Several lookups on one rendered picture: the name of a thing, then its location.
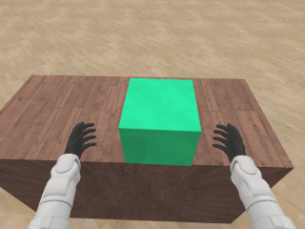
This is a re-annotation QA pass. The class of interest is robot right forearm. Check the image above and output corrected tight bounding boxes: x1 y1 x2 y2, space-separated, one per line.
230 156 296 229

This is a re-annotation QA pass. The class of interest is robot right hand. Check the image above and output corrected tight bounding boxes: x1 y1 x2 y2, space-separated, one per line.
213 123 246 163

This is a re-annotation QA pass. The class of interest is robot left hand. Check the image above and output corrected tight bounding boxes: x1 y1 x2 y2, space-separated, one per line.
64 121 96 159

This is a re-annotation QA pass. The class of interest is robot left forearm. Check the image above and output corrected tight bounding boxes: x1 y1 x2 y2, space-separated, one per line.
28 154 81 229

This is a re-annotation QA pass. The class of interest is carton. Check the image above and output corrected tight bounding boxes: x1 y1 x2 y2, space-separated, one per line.
118 78 201 166

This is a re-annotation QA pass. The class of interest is pedestal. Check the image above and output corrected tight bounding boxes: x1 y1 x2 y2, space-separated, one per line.
0 74 294 224

